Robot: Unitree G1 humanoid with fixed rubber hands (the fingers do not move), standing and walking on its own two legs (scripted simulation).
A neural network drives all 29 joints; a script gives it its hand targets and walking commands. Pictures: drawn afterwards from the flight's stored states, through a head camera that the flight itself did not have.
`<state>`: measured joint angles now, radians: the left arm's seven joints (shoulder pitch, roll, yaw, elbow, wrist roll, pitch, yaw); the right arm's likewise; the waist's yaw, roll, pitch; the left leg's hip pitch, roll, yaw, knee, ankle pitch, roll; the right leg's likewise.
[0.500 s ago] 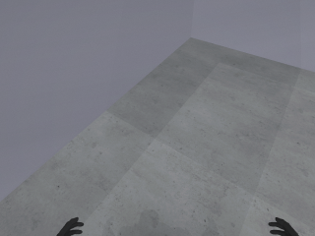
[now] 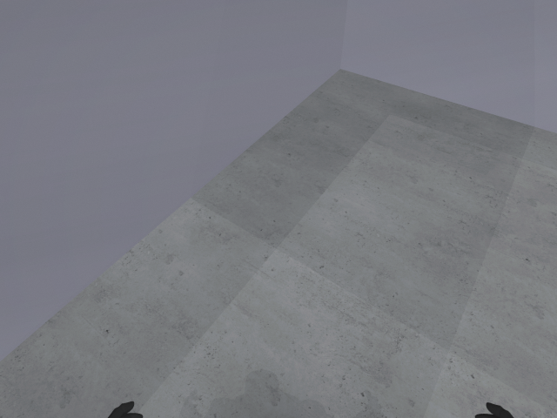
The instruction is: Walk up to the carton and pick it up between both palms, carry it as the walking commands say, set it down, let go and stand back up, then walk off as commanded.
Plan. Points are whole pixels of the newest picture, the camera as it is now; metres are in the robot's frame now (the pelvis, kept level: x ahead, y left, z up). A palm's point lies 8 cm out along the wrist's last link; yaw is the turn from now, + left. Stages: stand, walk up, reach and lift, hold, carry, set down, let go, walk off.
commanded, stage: stand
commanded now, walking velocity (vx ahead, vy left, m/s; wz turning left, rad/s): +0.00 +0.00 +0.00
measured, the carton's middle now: out of the picture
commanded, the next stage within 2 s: walk up in 1.80 s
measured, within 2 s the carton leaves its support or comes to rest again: neither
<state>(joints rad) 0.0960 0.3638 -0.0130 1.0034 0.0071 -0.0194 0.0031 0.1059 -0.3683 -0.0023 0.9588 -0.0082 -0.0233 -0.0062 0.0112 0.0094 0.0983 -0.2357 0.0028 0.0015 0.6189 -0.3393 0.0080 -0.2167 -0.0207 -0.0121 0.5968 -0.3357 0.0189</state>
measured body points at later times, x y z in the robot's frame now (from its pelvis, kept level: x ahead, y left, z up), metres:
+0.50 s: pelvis +0.00 +0.00 +0.02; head +0.01 +0.00 +0.47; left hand +0.10 +0.30 -0.11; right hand +0.11 -0.30 -0.11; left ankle +0.00 +0.11 -0.73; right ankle -0.01 -0.13 -0.73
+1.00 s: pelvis -0.01 -0.01 +0.02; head +0.00 -0.01 +0.47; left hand +0.07 +0.30 -0.11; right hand +0.09 -0.31 -0.11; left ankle +0.00 +0.11 -0.73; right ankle -0.01 -0.13 -0.73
